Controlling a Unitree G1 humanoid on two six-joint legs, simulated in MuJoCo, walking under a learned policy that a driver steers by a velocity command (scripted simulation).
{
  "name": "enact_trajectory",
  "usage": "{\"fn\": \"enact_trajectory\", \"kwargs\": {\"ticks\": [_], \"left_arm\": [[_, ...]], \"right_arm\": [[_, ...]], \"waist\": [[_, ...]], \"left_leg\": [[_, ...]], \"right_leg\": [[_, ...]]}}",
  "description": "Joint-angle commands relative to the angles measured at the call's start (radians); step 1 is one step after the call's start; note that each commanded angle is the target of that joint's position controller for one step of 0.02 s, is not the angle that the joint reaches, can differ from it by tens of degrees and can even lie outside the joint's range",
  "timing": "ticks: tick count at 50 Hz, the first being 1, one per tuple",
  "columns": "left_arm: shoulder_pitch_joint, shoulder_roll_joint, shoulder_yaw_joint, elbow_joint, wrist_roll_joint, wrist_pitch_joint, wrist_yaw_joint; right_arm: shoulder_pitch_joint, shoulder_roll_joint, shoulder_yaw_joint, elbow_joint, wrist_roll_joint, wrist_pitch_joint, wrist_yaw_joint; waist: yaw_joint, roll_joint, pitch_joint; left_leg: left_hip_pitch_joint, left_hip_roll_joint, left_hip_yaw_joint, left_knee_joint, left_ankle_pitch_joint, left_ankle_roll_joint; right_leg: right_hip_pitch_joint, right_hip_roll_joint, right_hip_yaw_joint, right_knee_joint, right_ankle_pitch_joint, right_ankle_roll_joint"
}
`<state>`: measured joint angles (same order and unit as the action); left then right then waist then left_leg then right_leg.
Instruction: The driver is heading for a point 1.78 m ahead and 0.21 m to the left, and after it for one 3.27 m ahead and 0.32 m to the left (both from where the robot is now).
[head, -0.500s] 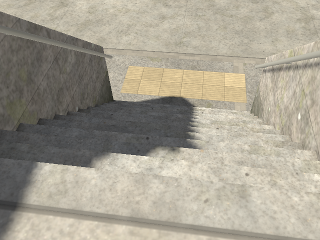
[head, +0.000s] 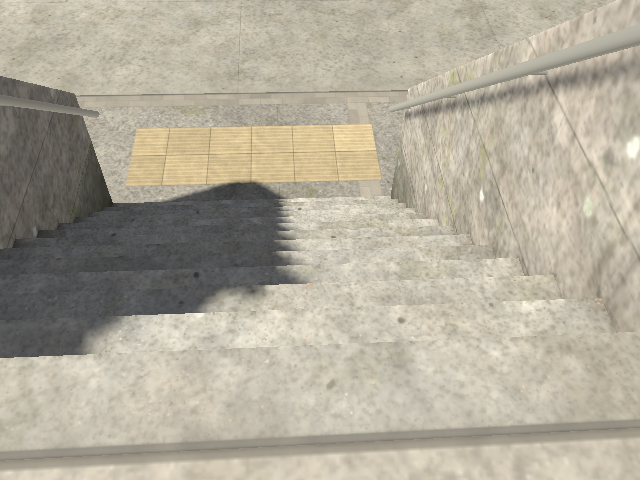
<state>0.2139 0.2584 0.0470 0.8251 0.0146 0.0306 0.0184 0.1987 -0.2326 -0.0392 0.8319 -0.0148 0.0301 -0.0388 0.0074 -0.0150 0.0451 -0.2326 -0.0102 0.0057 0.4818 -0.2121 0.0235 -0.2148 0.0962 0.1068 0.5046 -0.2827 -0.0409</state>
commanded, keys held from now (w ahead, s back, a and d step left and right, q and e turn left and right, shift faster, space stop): no key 0.72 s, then w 0.22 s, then no key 0.06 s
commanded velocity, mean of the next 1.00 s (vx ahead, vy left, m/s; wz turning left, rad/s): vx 0.06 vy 0.00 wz -0.04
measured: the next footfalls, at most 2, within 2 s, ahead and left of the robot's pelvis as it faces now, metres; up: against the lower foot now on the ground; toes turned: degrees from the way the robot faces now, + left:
left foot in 1.28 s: +0.20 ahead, +0.07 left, +0.00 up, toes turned +2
right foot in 1.64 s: +0.22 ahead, -0.12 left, +0.00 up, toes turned -3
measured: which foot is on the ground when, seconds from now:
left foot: down 0.00-1.00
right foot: down 0.00-1.00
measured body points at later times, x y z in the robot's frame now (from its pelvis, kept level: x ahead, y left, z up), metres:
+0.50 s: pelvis -0.01 +0.00 +0.01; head +0.00 +0.01 +0.46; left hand +0.02 +0.26 -0.14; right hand +0.05 -0.25 -0.13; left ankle +0.00 +0.10 -0.74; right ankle -0.03 -0.12 -0.74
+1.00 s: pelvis +0.03 -0.01 +0.00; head +0.03 -0.02 +0.45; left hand +0.04 +0.23 -0.15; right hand -0.01 -0.26 -0.16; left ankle +0.00 +0.10 -0.74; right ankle -0.02 -0.11 -0.73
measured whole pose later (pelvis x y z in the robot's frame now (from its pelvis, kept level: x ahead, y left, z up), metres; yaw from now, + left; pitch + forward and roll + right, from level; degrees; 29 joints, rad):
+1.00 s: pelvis +0.03 -0.01 +0.00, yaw +0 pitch +0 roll +1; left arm 0.32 0.19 0.01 1.09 0.03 -0.04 0.01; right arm 0.37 -0.21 -0.03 1.10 -0.02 0.00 -0.01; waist -0.01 0.01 -0.02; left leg -0.18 -0.03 -0.03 0.50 -0.31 0.04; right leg -0.16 0.04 0.04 0.52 -0.36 -0.08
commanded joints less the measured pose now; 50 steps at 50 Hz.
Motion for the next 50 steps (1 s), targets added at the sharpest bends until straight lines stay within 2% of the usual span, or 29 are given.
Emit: {"fn": "enact_trajectory", "kwargs": {"ticks": [1, 2, 3, 4, 6, 7, 9, 10, 11, 12, 16, 26, 36, 37, 39, 41, 43, 45, 46, 47, 48, 49, 50], "left_arm": [[0.065, 0.064, 0.008, -0.036, -0.017, 0.0, 0.008], [0.064, 0.1, 0.015, -0.014, -0.008, 0.01, 0.01], [0.038, 0.093, 0.015, -0.005, -0.01, 0.012, 0.007], [0.026, 0.081, 0.012, 0.003, -0.012, 0.01, 0.003], [0.034, 0.064, 0.005, 0.027, -0.005, 0.004, -0.003], [0.042, 0.061, 0.001, 0.043, -0.004, 0.001, -0.002], [0.034, 0.079, -0.001, 0.063, 0.001, -0.003, 0.003], [0.033, 0.09, -0.002, 0.071, 0.007, -0.006, 0.005], [0.021, 0.102, 0.002, 0.091, -0.005, -0.006, 0.006], [0.023, 0.082, -0.002, 0.104, -0.009, -0.008, 0.004], [0.03, 0.078, -0.007, 0.153, -0.004, -0.022, 0.01], [0.054, 0.066, -0.021, 0.241, -0.005, -0.027, 0.016], [0.081, 0.039, -0.035, 0.292, -0.007, -0.03, 0.02], [0.093, 0.033, -0.037, 0.298, -0.006, -0.029, 0.02], [0.103, 0.053, -0.027, 0.293, -0.002, -0.023, 0.019], [0.093, 0.047, -0.024, 0.273, 0.006, -0.019, 0.013], [0.079, 0.013, -0.03, 0.251, 0.009, -0.032, 0.008], [0.06, -0.006, -0.032, 0.229, 0.012, -0.052, -0.001], [0.058, -0.012, -0.033, 0.22, 0.013, -0.062, -0.007], [0.06, -0.008, -0.032, 0.213, 0.015, -0.072, -0.012], [0.079, -0.015, -0.033, 0.218, 0.014, -0.079, -0.011], [0.132, -0.03, -0.036, 0.235, 0.01, -0.085, -0.008], [0.223, -0.027, -0.035, 0.262, 0.008, -0.092, -0.001]], "right_arm": [[0.022, -0.184, -0.019, -0.047, -0.005, -0.031, 0.0], [-0.009, -0.132, -0.006, -0.053, -0.006, -0.036, 0.009], [-0.031, -0.102, 0.007, -0.052, -0.006, -0.041, 0.013], [-0.049, -0.099, 0.012, -0.048, -0.009, -0.04, 0.011], [-0.038, -0.121, 0.01, -0.029, -0.001, -0.041, 0.003], [-0.024, -0.129, 0.007, -0.018, 0.002, -0.039, 0.003], [-0.006, -0.13, 0.005, -0.007, 0.005, -0.037, 0.006], [0.001, -0.129, 0.003, -0.003, 0.004, -0.035, 0.01], [0.014, -0.109, 0.005, 0.006, 0.009, -0.034, 0.013], [0.008, -0.108, 0.006, 0.022, 0.007, -0.032, 0.011], [0.009, -0.107, 0.003, 0.058, 0.003, -0.034, 0.014], [0.039, -0.093, 0.012, 0.157, 0.004, -0.033, 0.014], [0.088, -0.069, 0.026, 0.229, 0.004, -0.033, 0.009], [0.099, -0.066, 0.027, 0.236, 0.002, -0.032, 0.009], [0.107, -0.093, 0.014, 0.235, 0.0, -0.023, 0.011], [0.119, -0.091, 0.008, 0.228, -0.004, -0.016, 0.017], [0.157, -0.074, 0.008, 0.23, -0.004, -0.022, 0.02], [0.208, -0.102, -0.007, 0.24, -0.006, -0.032, 0.021], [0.221, -0.125, -0.017, 0.245, -0.006, -0.036, 0.022], [0.21, -0.134, -0.024, 0.242, -0.004, -0.038, 0.023], [0.18, -0.12, -0.023, 0.235, -0.003, -0.039, 0.024], [0.139, -0.1, -0.019, 0.224, -0.001, -0.041, 0.025], [0.069, -0.078, -0.013, 0.2, 0.002, -0.046, 0.023]], "waist": [[0.021, 0.231, -0.083], [0.018, 0.2, -0.065], [0.016, 0.176, -0.042], [0.021, 0.165, -0.036], [0.025, 0.182, -0.051], [0.023, 0.16, -0.068], [0.007, 0.12, -0.075], [-0.007, 0.104, -0.055], [-0.025, 0.041, -0.01], [-0.01, 0.031, 0.004], [-0.015, -0.004, -0.016], [-0.013, 0.01, 0.005], [-0.013, 0.015, 0.017], [-0.013, 0.017, -0.004], [-0.013, 0.024, 0.016], [-0.019, 0.032, 0.101], [-0.031, 0.044, 0.123], [-0.046, 0.092, 0.077], [-0.044, 0.136, 0.056], [-0.033, 0.149, 0.06], [-0.013, 0.131, 0.077], [0.018, 0.109, 0.086], [0.066, 0.063, 0.102]], "left_leg": [[0.095, 0.359, -0.345, -0.212, 0.435, 0.168], [0.053, 0.35, -0.337, -0.212, 0.413, 0.211], [0.039, 0.304, -0.29, -0.214, 0.37, 0.194], [0.048, 0.249, -0.235, -0.208, 0.318, 0.159], [0.095, 0.191, -0.171, -0.172, 0.364, 0.115], [0.11, 0.179, -0.157, -0.156, 0.373, 0.103], [0.089, 0.161, -0.16, -0.161, 0.227, 0.068], [0.057, 0.144, -0.159, -0.174, 0.136, 0.054], [0.053, 0.112, -0.138, -0.199, 0.083, 0.044], [0.077, 0.105, -0.124, -0.191, 0.057, 0.04], [0.123, 0.104, -0.113, -0.165, 0.104, 0.041], [0.099, 0.094, -0.108, -0.178, 0.061, 0.031], [0.084, 0.091, -0.106, -0.17, 0.07, 0.025], [0.091, 0.082, -0.104, -0.174, -0.015, 0.027], [0.05, 0.051, -0.101, -0.146, -0.302, 0.053], [-0.026, 0.062, -0.151, -0.148, -0.515, 0.091], [-0.007, 0.104, -0.233, -0.157, -0.534, 0.125], [0.072, 0.172, -0.347, -0.222, -0.527, 0.166], [0.088, 0.216, -0.408, -0.272, -0.547, 0.189], [0.058, 0.24, -0.429, -0.296, -0.557, 0.2], [-0.005, 0.223, -0.4, -0.28, -0.494, 0.19], [-0.084, 0.18, -0.334, -0.231, -0.402, 0.165], [-0.172, 0.111, -0.229, -0.118, -0.272, 0.124]], "right_leg": [[-0.058, -0.022, 0.007, 0.056, -0.18, -0.006], [-0.01, -0.05, -0.006, 0.13, -0.226, 0.001], [-0.009, -0.051, -0.004, 0.124, -0.186, 0.002], [-0.001, -0.056, -0.007, 0.092, -0.142, 0.009], [0.031, -0.061, -0.029, -0.022, -0.005, 0.024], [0.063, -0.065, -0.035, -0.086, 0.066, 0.03], [0.117, -0.106, 0.0, -0.143, 0.165, 0.037], [0.127, -0.136, 0.022, -0.141, 0.193, 0.041], [0.074, -0.135, 0.03, -0.133, 0.183, 0.034], [0.041, -0.135, 0.037, -0.156, 0.162, 0.032], [0.038, -0.146, 0.047, -0.193, 0.176, 0.023], [0.041, -0.158, 0.05, -0.21, 0.147, 0.007], [0.036, -0.159, 0.042, -0.206, 0.149, 0.001], [0.04, -0.149, 0.037, -0.209, 0.07, -0.003], [-0.011, -0.109, 0.019, -0.164, -0.203, -0.031], [-0.116, -0.099, 0.038, -0.133, -0.401, -0.061], [-0.176, -0.101, 0.045, -0.085, -0.37, -0.069], [-0.199, -0.076, -0.007, -0.008, -0.235, -0.058], [-0.183, -0.057, -0.061, 0.047, -0.161, -0.05], [-0.148, -0.057, -0.096, 0.06, -0.129, -0.05], [-0.081, -0.058, -0.101, 0.029, -0.111, -0.053], [0.023, -0.054, -0.087, -0.036, -0.102, -0.063], [0.114, -0.078, -0.015, -0.114, -0.107, -0.082]]}}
